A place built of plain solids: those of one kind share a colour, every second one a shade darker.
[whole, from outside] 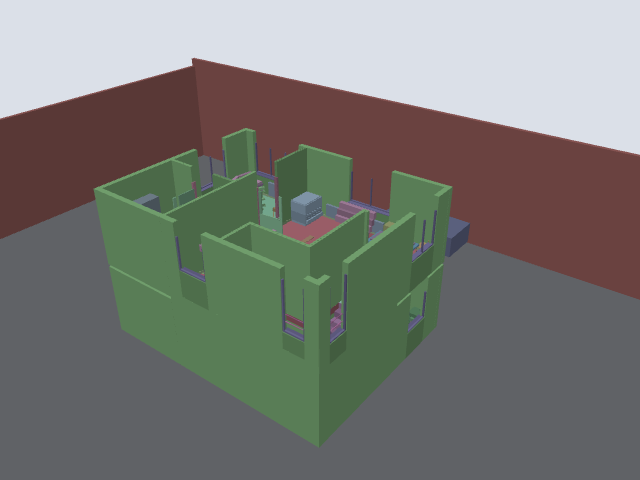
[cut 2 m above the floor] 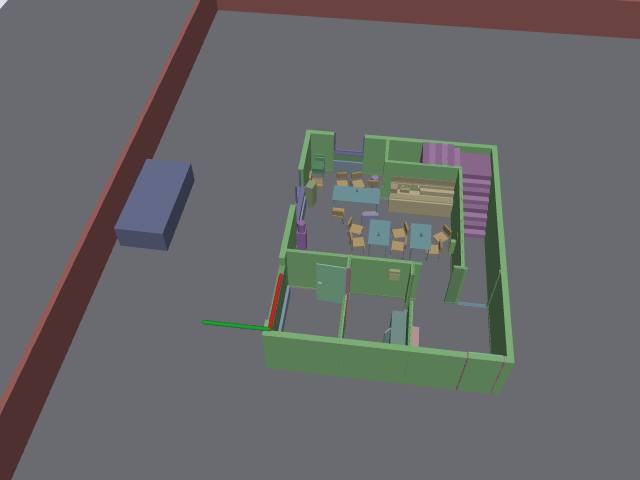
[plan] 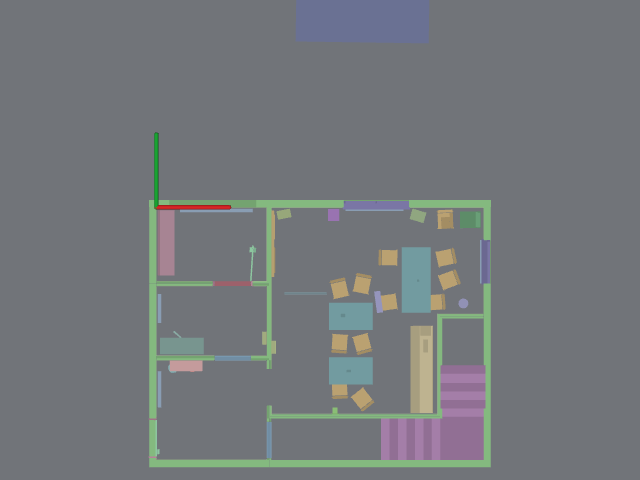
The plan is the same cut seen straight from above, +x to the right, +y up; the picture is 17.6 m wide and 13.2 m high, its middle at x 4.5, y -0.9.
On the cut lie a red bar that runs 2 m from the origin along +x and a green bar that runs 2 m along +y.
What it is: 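The office and mess block of a small works, two storeys; below the hands' lockers and wash room and the mess room; above, up a stair of two flights round a corner between walls, the drawing office and two small rooms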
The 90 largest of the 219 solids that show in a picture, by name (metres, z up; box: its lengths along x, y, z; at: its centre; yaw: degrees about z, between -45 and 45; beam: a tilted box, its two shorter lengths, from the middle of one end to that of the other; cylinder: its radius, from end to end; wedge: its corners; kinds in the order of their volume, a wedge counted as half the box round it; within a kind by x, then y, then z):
{
 "yard_bound_1": {"box": [0.2, 24.51, 5.5], "at": [-10.46, -5.31, 2.7]},
 "yard_bound_2": {"box": [31.55, 0.2, 5.9], "at": [5.21, 6.85, 2.9]},
 "yard_bound_3": {"box": [0.2, 24.51, 5.9], "at": [20.89, -5.31, 2.9]},
 "wall_1": {"box": [0.2, 3.0, 2.85], "at": [-0.1, -5.65, 1.38]},
 "wall_2": {"box": [0.2, 3.25, 2.95], "at": [-0.1, -5.53, 4.38]},
 "wall_3": {"box": [0.2, 1.21, 2.95], "at": [-0.1, -3.3, 4.38]},
 "wall_4": {"box": [0.2, 2.05, 2.85], "at": [-0.1, -3.12, 1.38]},
 "wall_5": {"box": [0.2, 1.51, 1.25], "at": [-0.1, -1.95, 3.52]},
 "wall_6": {"box": [0.2, 2.3, 2.85], "at": [-0.1, -0.95, 1.38]},
 "wall_7": {"box": [0.2, 1.41, 2.95], "at": [-0.1, -0.5, 4.38]},
 "wall_8": {"box": [0.56, 0.2, 2.85], "at": [0.07, 0.1, 1.38]},
 "wall_9": {"box": [0.56, 0.2, 2.95], "at": [0.07, 0.1, 4.38]},
 "wall_10": {"box": [1.01, 0.06, 2.95], "at": [0.5, -3.93, 4.38]},
 "wall_11": {"box": [1.55, 0.06, 2.85], "at": [0.78, -2.13, 1.38]},
 "wall_12": {"box": [1.55, 0.06, 2.85], "at": [0.78, -2.07, 1.38]},
 "wall_13": {"box": [1.6, 0.06, 2.85], "at": [0.8, -4.18, 1.38]},
 "wall_14": {"box": [1.6, 0.06, 2.85], "at": [0.8, -4.12, 1.38]},
 "wall_15": {"box": [3.3, 0.2, 2.85], "at": [1.45, -7.05, 1.38]},
 "wall_16": {"box": [3.3, 0.2, 2.95], "at": [1.45, -7.05, 4.38]},
 "wall_17": {"box": [2.41, 0.2, 1.65], "at": [1.55, 0.1, 0.78]},
 "wall_18": {"box": [2.41, 0.2, 1.15], "at": [1.55, 0.1, 3.48]},
 "wall_19": {"box": [1.01, 0.06, 2.95], "at": [2.6, -3.93, 4.38]},
 "wall_20": {"box": [0.36, 0.2, 2.85], "at": [2.92, 0.1, 1.38]},
 "wall_21": {"box": [0.06, 3.05, 2.95], "at": [3.07, -5.42, 4.38]},
 "wall_22": {"box": [0.06, 2.05, 2.85], "at": [3.07, -3.12, 1.38]},
 "wall_23": {"box": [0.06, 2.1, 2.85], "at": [3.07, -1.05, 1.38]},
 "wall_24": {"box": [0.06, 1.76, 2.95], "at": [3.07, -0.88, 4.38]},
 "wall_25": {"box": [0.06, 3.11, 2.95], "at": [3.13, -5.39, 4.38]},
 "wall_26": {"box": [0.06, 1.12, 2.95], "at": [3.13, -3.4, 4.38]},
 "wall_27": {"box": [0.06, 2.17, 2.85], "at": [3.13, -3.12, 1.38]},
 "wall_28": {"box": [0.06, 2.16, 2.85], "at": [3.13, -1.08, 1.38]},
 "wall_29": {"box": [0.06, 1.76, 2.95], "at": [3.13, -0.88, 4.38]},
 "wall_30": {"box": [0.61, 0.2, 2.95], "at": [3.4, -7.05, 4.38]},
 "wall_31": {"box": [2.06, 0.2, 2.85], "at": [4.12, 0.1, 1.38]},
 "wall_32": {"box": [2.06, 0.2, 2.95], "at": [4.12, 0.1, 4.38]},
 "wall_33": {"box": [1.21, 0.2, 1.25], "at": [4.3, -7.05, 3.52]},
 "wall_34": {"box": [0.66, 0.2, 2.95], "at": [5.22, -7.05, 4.38]},
 "wall_35": {"box": [4.7, 0.06, 2.85], "at": [5.45, -5.72, 1.38]},
 "wall_36": {"box": [4.76, 0.06, 3.2], "at": [5.48, -5.78, 1.55]},
 "wall_37": {"box": [0.06, 1.26, 2.95], "at": [5.52, -6.32, 4.38]},
 "wall_38": {"box": [0.06, 1.2, 2.95], "at": [5.58, -6.35, 4.38]},
 "wall_39": {"box": [1.81, 0.2, 1.15], "at": [6.05, 0.1, 0.53]},
 "wall_40": {"box": [1.81, 0.2, 1.25], "at": [6.05, 0.1, 3.52]},
 "wall_41": {"box": [6.1, 0.2, 3.2], "at": [6.15, -7.05, 1.55]},
 "wall_42": {"box": [2.31, 0.06, 2.95], "at": [6.64, -5.72, 4.38]},
 "wall_43": {"box": [2.31, 0.06, 2.95], "at": [6.71, -5.78, 4.38]},
 "wall_44": {"box": [2.36, 0.2, 2.95], "at": [6.72, -7.05, 4.38]},
 "wall_45": {"box": [0.06, 2.81, 2.85], "at": [7.77, -4.34, 1.38]},
 "wall_46": {"box": [0.06, 2.81, 2.95], "at": [7.77, -4.34, 4.38]},
 "wall_47": {"box": [0.06, 2.81, 3.2], "at": [7.83, -4.41, 1.55]},
 "wall_48": {"box": [0.06, 2.81, 2.95], "at": [7.83, -4.41, 4.38]},
 "wall_49": {"box": [2.26, 0.2, 2.85], "at": [8.07, 0.1, 1.38]},
 "wall_50": {"box": [2.26, 0.2, 2.95], "at": [8.07, 0.1, 4.38]},
 "wall_51": {"box": [1.26, 0.06, 2.85], "at": [8.37, -2.97, 1.38]},
 "wall_52": {"box": [1.2, 0.06, 3.2], "at": [8.4, -3.03, 1.55]},
 "wall_53": {"box": [0.51, 0.2, 2.95], "at": [8.95, -7.05, 4.38]},
 "wall_54": {"box": [0.2, 0.51, 2.95], "at": [9.1, -6.9, 4.38]},
 "wall_55": {"box": [0.2, 4.15, 3.2], "at": [9.1, -5.08, 1.55]},
 "wall_56": {"box": [0.2, 2.86, 2.95], "at": [9.1, -4.42, 4.38]},
 "wall_57": {"box": [0.2, 0.76, 2.95], "at": [9.1, -2.62, 4.38]},
 "wall_58": {"box": [0.2, 0.91, 2.85], "at": [9.1, -2.55, 1.38]},
 "wall_59": {"box": [0.2, 1.21, 1.15], "at": [9.1, -1.5, 0.53]},
 "wall_60": {"box": [0.2, 1.51, 1.15], "at": [9.1, -1.5, 3.48]},
 "wall_61": {"box": [0.2, 1.11, 2.85], "at": [9.1, -0.35, 1.38]},
 "wall_62": {"box": [0.2, 0.96, 2.95], "at": [9.1, -0.28, 4.38]},
 "stair_1": {"box": [0.26, 1.24, 0.47], "at": [6.54, -6.38, 0.18]},
 "stair_2": {"box": [0.26, 1.24, 0.68], "at": [6.77, -6.38, 0.29]},
 "stair_3": {"box": [0.26, 1.24, 0.89], "at": [7.0, -6.38, 0.4]},
 "stair_4": {"box": [0.26, 1.24, 1.1], "at": [7.24, -6.38, 0.5]},
 "stair_5": {"box": [0.26, 1.24, 1.31], "at": [7.47, -6.38, 0.6]},
 "stair_6": {"box": [0.26, 1.24, 1.52], "at": [7.7, -6.38, 0.71]},
 "stair_7": {"box": [1.24, 1.24, 1.73], "at": [8.43, -6.38, 0.81]},
 "stair_8": {"box": [1.24, 0.26, 1.94], "at": [8.43, -5.64, 0.92]},
 "stair_9": {"box": [1.24, 0.26, 2.15], "at": [8.43, -5.4, 1.02]},
 "stair_10": {"box": [1.24, 0.26, 2.36], "at": [8.43, -5.17, 1.13]},
 "stair_11": {"box": [1.24, 0.26, 2.57], "at": [8.43, -4.94, 1.24]},
 "stair_12": {"box": [1.24, 0.26, 2.78], "at": [8.43, -4.71, 1.34]},
 "stair_13": {"box": [1.24, 0.26, 2.99], "at": [8.43, -4.47, 1.45]},
 "raised_floor_drawing_1": {"box": [2.58, 7.08, 0.25], "at": [4.33, -3.48, 3.02]},
 "raised_floor_drawing_2": {"box": [2.38, 5.88, 0.25], "at": [6.67, -2.88, 3.02]},
 "beyond_skip_1": {"box": [3.66, 1.78, 0.95], "at": [5.67, 5.42, 0.82], "yaw": -0.8},
 "raised_floor_manager_1": {"box": [3.23, 4.03, 0.25], "at": [1.55, -1.95, 3.02]},
 "plan_chest_small_1": {"box": [0.69, 0.97, 0.98], "at": [3.57, -0.61, 3.59]},
 "plan_chest_small_2": {"box": [0.73, 1.02, 0.4], "at": [3.59, -0.61, 3.45]},
 "plan_chest_small_3": {"box": [0.73, 1.02, 0.4], "at": [3.59, -0.61, 3.85]},
 "kitchenette_1": {"box": [0.6, 2.4, 0.68], "at": [7.31, -4.46, 0.44]},
 "kitchenette_2": {"box": [0.54, 2.4, 0.15], "at": [7.33, -4.46, 0.03]},
 "lockers_1": {"box": [1.2, 0.45, 1.85], "at": [0.7, -3.81, 0.88]},
 "cupboard_steel_1": {"box": [0.45, 0.92, 1.88], "at": [0.28, -5.57, 4.04]},
 "wash_trough_1": {"box": [0.46, 1.8, 0.22], "at": [0.27, -0.98, 0.73]}
}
